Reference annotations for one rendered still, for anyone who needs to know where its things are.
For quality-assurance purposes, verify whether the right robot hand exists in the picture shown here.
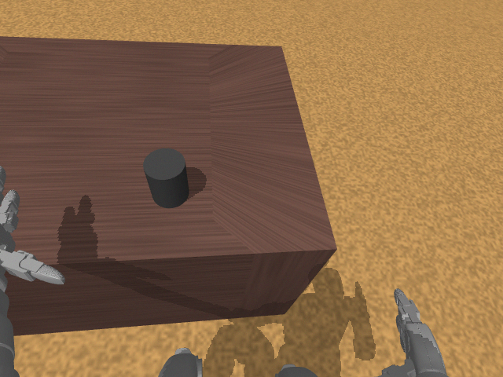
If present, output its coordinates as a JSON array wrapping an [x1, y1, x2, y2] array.
[[377, 288, 446, 377]]

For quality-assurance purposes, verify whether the left robot arm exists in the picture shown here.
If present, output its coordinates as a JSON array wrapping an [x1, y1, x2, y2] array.
[[0, 272, 20, 377]]

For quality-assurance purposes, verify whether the can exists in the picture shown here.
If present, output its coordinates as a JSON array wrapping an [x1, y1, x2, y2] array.
[[143, 148, 189, 208]]

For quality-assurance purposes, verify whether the left robot hand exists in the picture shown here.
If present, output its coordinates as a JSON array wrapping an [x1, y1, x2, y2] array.
[[0, 166, 65, 284]]

